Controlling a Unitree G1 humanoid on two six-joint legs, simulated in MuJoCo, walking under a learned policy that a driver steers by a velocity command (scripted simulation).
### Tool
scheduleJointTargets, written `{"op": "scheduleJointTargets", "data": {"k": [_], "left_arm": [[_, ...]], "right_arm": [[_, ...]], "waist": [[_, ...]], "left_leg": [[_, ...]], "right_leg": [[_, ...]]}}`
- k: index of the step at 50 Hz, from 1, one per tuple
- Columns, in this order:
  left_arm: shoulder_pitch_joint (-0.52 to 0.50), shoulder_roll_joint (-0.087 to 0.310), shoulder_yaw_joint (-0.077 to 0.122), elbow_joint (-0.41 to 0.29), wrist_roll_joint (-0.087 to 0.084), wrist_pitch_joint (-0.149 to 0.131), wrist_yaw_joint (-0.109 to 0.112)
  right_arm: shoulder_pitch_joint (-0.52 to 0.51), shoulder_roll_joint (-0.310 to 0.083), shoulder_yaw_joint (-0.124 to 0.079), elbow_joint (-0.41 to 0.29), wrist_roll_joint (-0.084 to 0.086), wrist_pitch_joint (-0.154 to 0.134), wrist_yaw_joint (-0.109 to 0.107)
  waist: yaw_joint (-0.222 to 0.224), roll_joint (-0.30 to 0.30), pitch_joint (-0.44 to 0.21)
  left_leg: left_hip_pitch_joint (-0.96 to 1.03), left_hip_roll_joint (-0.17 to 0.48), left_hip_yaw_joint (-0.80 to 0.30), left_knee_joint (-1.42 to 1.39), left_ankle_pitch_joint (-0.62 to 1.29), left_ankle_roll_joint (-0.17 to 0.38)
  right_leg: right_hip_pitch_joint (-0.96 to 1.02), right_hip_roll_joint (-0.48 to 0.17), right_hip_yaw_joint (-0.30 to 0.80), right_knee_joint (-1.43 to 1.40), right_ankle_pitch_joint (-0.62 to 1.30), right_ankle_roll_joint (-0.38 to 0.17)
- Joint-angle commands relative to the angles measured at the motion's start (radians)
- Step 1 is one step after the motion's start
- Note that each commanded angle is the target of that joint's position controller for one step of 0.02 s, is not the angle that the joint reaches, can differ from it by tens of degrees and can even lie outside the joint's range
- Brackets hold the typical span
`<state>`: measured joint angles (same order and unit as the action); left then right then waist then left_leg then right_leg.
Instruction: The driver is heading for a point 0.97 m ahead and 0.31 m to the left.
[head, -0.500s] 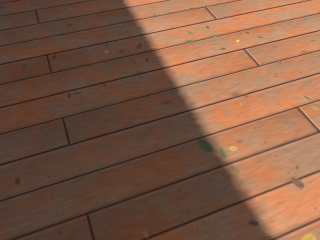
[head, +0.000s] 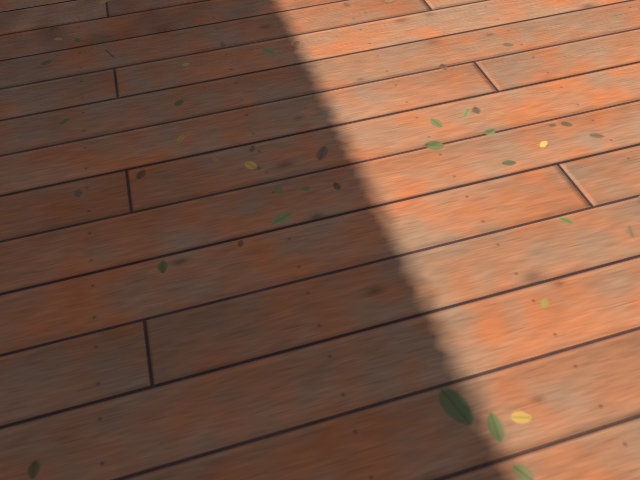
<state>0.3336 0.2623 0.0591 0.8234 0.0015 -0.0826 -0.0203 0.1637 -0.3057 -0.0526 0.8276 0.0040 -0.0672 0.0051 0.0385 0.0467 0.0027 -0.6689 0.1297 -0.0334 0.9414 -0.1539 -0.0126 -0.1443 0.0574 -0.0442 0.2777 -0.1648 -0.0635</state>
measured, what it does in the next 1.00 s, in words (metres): walks ahead: left foot, then right foot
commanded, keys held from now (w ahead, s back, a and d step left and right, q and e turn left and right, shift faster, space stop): w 0.58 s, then no key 0.16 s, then q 0.26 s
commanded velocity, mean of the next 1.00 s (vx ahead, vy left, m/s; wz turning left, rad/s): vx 0.39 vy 0.00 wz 0.06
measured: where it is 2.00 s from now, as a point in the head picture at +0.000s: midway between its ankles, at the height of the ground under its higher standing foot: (334, 472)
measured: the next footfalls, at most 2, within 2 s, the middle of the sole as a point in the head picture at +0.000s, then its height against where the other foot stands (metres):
left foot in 0.24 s outside the picture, level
right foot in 0.76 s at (394, 433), level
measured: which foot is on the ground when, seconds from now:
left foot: up 0.00-0.22, down 0.24-0.78, up 0.80-1.00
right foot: down 0.00-0.26, up 0.28-0.74, down 0.76-1.00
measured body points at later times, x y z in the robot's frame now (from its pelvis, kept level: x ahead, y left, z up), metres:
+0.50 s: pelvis +0.28 +0.07 +0.00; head +0.30 +0.08 +0.45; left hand +0.41 +0.35 -0.12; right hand +0.33 -0.20 -0.12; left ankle +0.28 +0.15 -0.75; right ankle +0.34 -0.10 -0.67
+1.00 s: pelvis +0.47 +0.01 -0.01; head +0.51 +0.01 +0.44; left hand +0.59 +0.29 -0.12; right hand +0.57 -0.26 -0.15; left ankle +0.47 +0.16 -0.68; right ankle +0.56 -0.08 -0.75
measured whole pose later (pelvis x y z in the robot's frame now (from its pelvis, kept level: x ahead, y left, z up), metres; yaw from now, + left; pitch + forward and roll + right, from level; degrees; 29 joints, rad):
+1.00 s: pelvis +0.47 +0.01 -0.01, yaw +6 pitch +1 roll +0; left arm 0.10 0.24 0.04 0.85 0.03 -0.04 0.01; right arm 0.22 -0.30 -0.08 0.86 0.01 0.04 -0.05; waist -0.01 0.04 0.06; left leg -0.54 0.06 -0.02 1.04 -0.42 -0.05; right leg -0.35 -0.02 -0.13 0.42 -0.10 -0.05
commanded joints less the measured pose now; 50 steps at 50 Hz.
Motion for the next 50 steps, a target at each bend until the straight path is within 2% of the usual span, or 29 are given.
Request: {"op": "scheduleJointTargets", "data": {"k": [1,5,8,10,11,12,13,14,15,16,17,18,19,21,23,29,31,34,36,37,38,39,40,41,42,43,45,47,50], "left_arm": [[-0.056,0.153,0.034,-0.059,-0.005,-0.018,0.013],[0.025,0.182,0.040,-0.012,-0.019,-0.008,0.019],[0.049,0.190,0.045,0.016,-0.025,0.008,0.024],[0.041,0.200,0.049,0.026,-0.025,0.020,0.029],[0.022,0.204,0.049,0.025,-0.025,0.026,0.031],[0.025,0.178,0.038,0.024,-0.019,0.031,0.033],[0.044,0.128,0.015,-0.001,0.005,0.031,0.037],[0.170,0.014,-0.016,-0.007,-0.002,0.008,0.026],[0.102,0.123,0.006,0.005,-0.020,-0.012,0.020],[0.007,0.165,0.019,-0.024,-0.042,-0.024,0.016],[-0.046,0.155,0.016,-0.035,-0.037,-0.027,0.021],[-0.073,0.148,0.020,-0.039,-0.022,-0.023,0.026],[-0.054,0.136,0.022,-0.036,-0.018,-0.014,0.026],[-0.029,0.101,0.018,-0.026,-0.016,0.007,0.027],[-0.074,0.088,0.014,-0.042,-0.008,0.017,0.030],[-0.262,0.057,0.000,-0.085,-0.008,0.005,0.015],[-0.319,0.051,-0.005,-0.101,-0.006,-0.002,0.006],[-0.340,0.066,0.000,-0.114,-0.003,-0.013,-0.012],[-0.268,0.103,0.013,-0.094,0.004,-0.016,-0.016],[-0.169,0.128,0.026,-0.057,0.013,-0.018,-0.011],[-0.083,0.190,0.043,-0.035,0.026,-0.022,-0.002],[-0.014,0.245,0.048,-0.032,0.049,-0.013,0.008],[0.011,0.182,0.032,-0.026,0.027,0.005,0.008],[-0.022,0.170,0.029,-0.038,0.008,0.019,0.004],[-0.103,0.159,0.025,-0.052,0.004,0.025,0.011],[-0.172,0.128,0.014,-0.053,0.008,0.027,0.015],[-0.263,0.112,0.012,-0.053,0.027,0.026,0.020],[-0.290,0.117,0.017,-0.047,0.033,0.026,0.029],[-0.291,0.133,0.025,-0.031,0.023,0.032,0.051]], "right_arm": [[-0.035,-0.026,-0.001,-0.058,-0.003,-0.009,0.005],[-0.162,-0.024,0.007,-0.097,0.008,-0.019,0.022],[-0.201,-0.046,0.003,-0.125,0.011,-0.025,0.037],[-0.162,-0.068,-0.005,-0.121,0.010,-0.029,0.042],[-0.087,-0.089,-0.017,-0.102,0.007,-0.031,0.040],[0.063,-0.135,-0.042,-0.056,0.004,-0.031,0.032],[0.238,-0.214,-0.064,-0.025,-0.005,-0.028,0.022],[0.274,-0.271,-0.075,-0.003,-0.003,-0.021,0.028],[0.266,-0.170,-0.048,-0.017,0.011,-0.021,0.030],[0.198,-0.137,-0.037,-0.029,0.008,-0.023,0.026],[0.130,-0.124,-0.032,-0.042,0.000,-0.023,0.024],[0.084,-0.098,-0.026,-0.048,-0.008,-0.024,0.025],[0.062,-0.077,-0.019,-0.050,-0.019,-0.028,0.025],[0.060,-0.074,-0.020,-0.041,-0.012,-0.037,0.026],[0.076,-0.100,-0.028,-0.027,-0.007,-0.042,0.019],[0.148,-0.127,-0.034,0.013,0.004,-0.027,-0.002],[0.178,-0.128,-0.032,0.034,0.004,-0.017,-0.007],[0.198,-0.131,-0.033,0.058,0.005,0.006,-0.013],[0.162,-0.143,-0.038,0.059,0.010,0.014,-0.018],[0.139,-0.137,-0.036,0.054,0.011,0.018,-0.021],[0.173,-0.103,-0.023,0.049,0.000,0.016,-0.021],[0.288,-0.015,0.007,0.048,-0.024,0.004,-0.013],[0.368,0.002,0.016,0.085,0.000,0.004,-0.009],[0.300,-0.109,-0.016,0.075,0.028,0.013,-0.010],[0.199,-0.123,-0.024,0.042,0.039,0.027,-0.018],[0.163,-0.106,-0.026,0.038,0.030,0.049,-0.030],[0.189,-0.083,-0.034,0.036,0.014,0.096,-0.051],[0.207,-0.067,-0.041,0.025,0.009,0.114,-0.060],[0.152,-0.059,-0.046,-0.014,0.006,0.119,-0.056]], "waist": [[-0.026,-0.103,0.027],[0.023,-0.099,0.052],[0.020,-0.106,0.062],[-0.010,-0.123,0.037],[-0.057,-0.126,-0.007],[-0.121,-0.106,-0.105],[-0.172,0.018,-0.261],[-0.101,0.294,-0.364],[-0.147,0.172,-0.329],[-0.141,0.114,-0.195],[-0.114,0.032,-0.122],[-0.088,0.013,-0.066],[-0.056,0.040,-0.059],[-0.031,0.043,-0.051],[-0.030,0.024,-0.018],[-0.086,0.011,0.033],[-0.106,0.007,0.053],[-0.101,0.034,0.025],[-0.049,0.052,-0.019],[0.002,0.041,-0.069],[0.023,-0.026,-0.155],[-0.004,-0.220,-0.311],[0.003,-0.310,-0.457],[0.025,-0.211,-0.390],[0.012,-0.167,-0.261],[-0.014,-0.126,-0.167],[-0.070,-0.184,-0.095],[-0.086,-0.195,-0.081],[-0.073,-0.173,-0.087]], "left_leg": [[0.021,0.003,-0.002,-0.176,0.182,-0.007],[0.058,-0.036,0.019,-0.342,0.258,0.003],[0.038,-0.046,0.008,-0.407,0.173,0.038],[0.110,-0.068,0.028,-0.432,0.097,0.064],[0.225,-0.099,0.060,-0.456,0.081,0.084],[0.440,-0.112,0.072,-0.453,0.098,0.113],[0.737,0.071,-0.136,-0.420,0.149,0.177],[1.037,0.254,-0.610,-0.552,-0.096,0.331],[1.022,0.237,-0.663,-0.625,-0.237,0.304],[0.905,0.211,-0.523,-0.641,-0.212,0.263],[0.773,0.177,-0.421,-0.658,-0.111,0.245],[0.658,0.147,-0.346,-0.686,-0.015,0.243],[0.588,0.124,-0.296,-0.711,0.046,0.237],[0.527,0.107,-0.231,-0.761,0.099,0.250],[0.506,0.107,-0.182,-0.798,0.147,0.262],[0.531,0.054,-0.040,-0.826,0.173,0.215],[0.545,0.049,-0.009,-0.790,0.280,0.204],[0.631,0.073,-0.009,-0.687,0.428,0.175],[0.666,0.078,-0.021,-0.591,0.502,0.142],[0.658,0.041,-0.005,-0.488,0.561,0.116],[0.574,-0.025,0.021,-0.321,0.435,0.072],[0.271,-0.126,0.040,0.006,-0.077,0.008],[0.172,-0.180,-0.048,0.209,-0.572,-0.021],[0.125,-0.142,-0.093,0.291,-0.563,-0.020],[0.058,-0.109,-0.057,0.301,-0.507,-0.019],[0.067,-0.075,-0.043,0.257,-0.448,-0.027],[0.200,-0.050,-0.023,0.201,-0.333,-0.043],[0.235,-0.054,0.001,0.179,-0.282,-0.047],[0.206,-0.029,0.006,0.077,-0.205,-0.040]], "right_leg": [[-0.045,-0.241,0.133,-0.158,0.195,-0.160],[0.023,-0.262,0.117,-0.141,0.146,-0.143],[0.135,-0.311,0.137,-0.084,0.182,-0.124],[0.182,-0.322,0.140,-0.020,0.297,-0.103],[0.182,-0.298,0.115,0.072,0.451,-0.084],[0.131,-0.242,0.072,0.254,0.530,-0.056],[-0.062,-0.176,0.017,0.575,0.272,-0.016],[-0.458,0.007,0.048,0.891,-0.365,0.043],[-0.573,-0.038,0.172,1.003,-0.423,0.033],[-0.636,-0.085,0.153,1.013,-0.335,0.018],[-0.609,-0.135,0.123,0.972,-0.243,0.018],[-0.574,-0.165,0.116,0.914,-0.186,0.024],[-0.510,-0.189,0.125,0.883,-0.147,0.026],[-0.465,-0.200,0.117,0.827,-0.121,0.039],[-0.504,-0.208,0.109,0.750,-0.058,0.059],[-0.497,-0.174,0.067,0.402,0.236,0.077],[-0.453,-0.142,0.044,0.317,0.274,0.075],[-0.404,-0.109,0.048,0.245,0.253,0.048],[-0.305,-0.087,0.050,0.200,0.222,0.017],[-0.174,-0.064,0.030,0.157,0.275,-0.005],[0.030,-0.144,0.084,0.177,0.611,-0.040],[0.407,-0.396,0.333,0.272,0.960,-0.179],[0.484,-0.511,0.501,0.237,0.930,-0.279],[0.364,-0.467,0.451,0.176,0.696,-0.249],[0.242,-0.428,0.374,0.128,0.511,-0.207],[0.093,-0.388,0.300,0.073,0.375,-0.180],[-0.138,-0.341,0.202,-0.022,0.184,-0.156],[-0.203,-0.337,0.135,-0.060,0.145,-0.173],[-0.159,-0.358,0.086,-0.073,0.105,-0.181]]}}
